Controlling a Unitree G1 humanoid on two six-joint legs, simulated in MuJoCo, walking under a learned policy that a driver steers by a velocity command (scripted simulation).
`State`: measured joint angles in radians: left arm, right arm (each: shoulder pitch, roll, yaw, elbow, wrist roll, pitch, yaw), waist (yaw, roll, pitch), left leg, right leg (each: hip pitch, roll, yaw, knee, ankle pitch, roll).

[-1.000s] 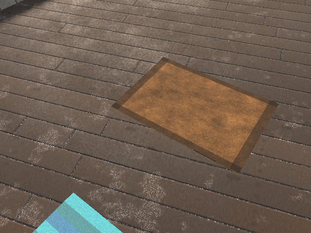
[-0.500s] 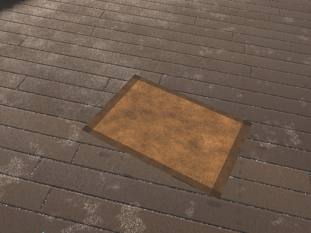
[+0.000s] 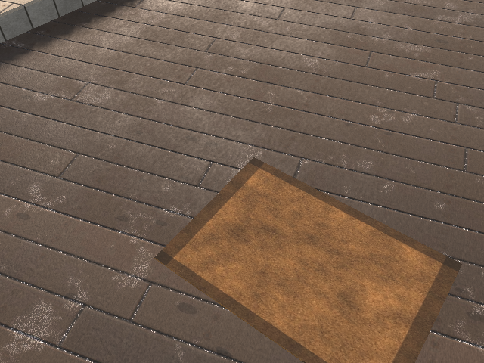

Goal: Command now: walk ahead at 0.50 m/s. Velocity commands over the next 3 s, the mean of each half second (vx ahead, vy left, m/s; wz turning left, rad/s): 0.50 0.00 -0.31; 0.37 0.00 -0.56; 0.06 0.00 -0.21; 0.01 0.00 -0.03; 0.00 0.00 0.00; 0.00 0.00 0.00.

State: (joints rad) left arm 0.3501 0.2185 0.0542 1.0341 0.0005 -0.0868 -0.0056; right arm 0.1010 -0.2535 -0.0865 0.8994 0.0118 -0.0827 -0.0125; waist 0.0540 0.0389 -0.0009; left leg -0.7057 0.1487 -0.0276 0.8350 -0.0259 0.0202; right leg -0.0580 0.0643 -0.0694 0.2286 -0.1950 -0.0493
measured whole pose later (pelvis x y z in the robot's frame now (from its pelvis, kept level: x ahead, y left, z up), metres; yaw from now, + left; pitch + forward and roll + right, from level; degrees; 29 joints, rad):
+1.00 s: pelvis +0.49 -0.07 -0.01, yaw -28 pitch +3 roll +1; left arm 0.20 0.28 0.09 0.79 0.00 -0.03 0.00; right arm 0.04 -0.30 -0.08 0.78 -0.01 -0.07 -0.04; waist 0.03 0.02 0.08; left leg -0.62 0.07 -0.06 1.05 -0.37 -0.06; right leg -0.32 0.11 0.04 0.42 -0.14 -0.10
